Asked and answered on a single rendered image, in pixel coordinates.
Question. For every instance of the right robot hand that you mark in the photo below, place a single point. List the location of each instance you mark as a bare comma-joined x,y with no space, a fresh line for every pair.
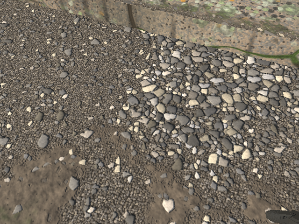
283,216

